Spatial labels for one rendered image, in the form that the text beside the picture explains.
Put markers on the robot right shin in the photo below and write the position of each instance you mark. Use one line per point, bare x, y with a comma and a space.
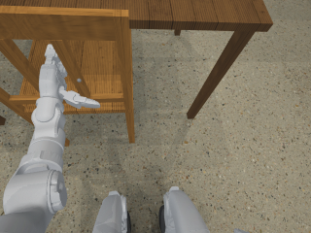
169, 221

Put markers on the table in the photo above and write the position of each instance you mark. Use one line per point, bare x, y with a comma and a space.
244, 17

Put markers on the robot left upper arm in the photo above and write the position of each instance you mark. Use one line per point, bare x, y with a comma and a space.
31, 201

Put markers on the robot left hand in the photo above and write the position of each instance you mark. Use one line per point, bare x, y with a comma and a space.
51, 77

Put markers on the robot left shin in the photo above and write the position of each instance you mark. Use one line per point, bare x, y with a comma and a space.
123, 223

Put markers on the chair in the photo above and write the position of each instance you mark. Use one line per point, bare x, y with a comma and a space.
94, 45

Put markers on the left robot forearm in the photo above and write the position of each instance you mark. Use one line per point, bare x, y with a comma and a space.
48, 141

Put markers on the robot shin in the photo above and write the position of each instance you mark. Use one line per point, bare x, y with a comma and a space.
123, 223
169, 221

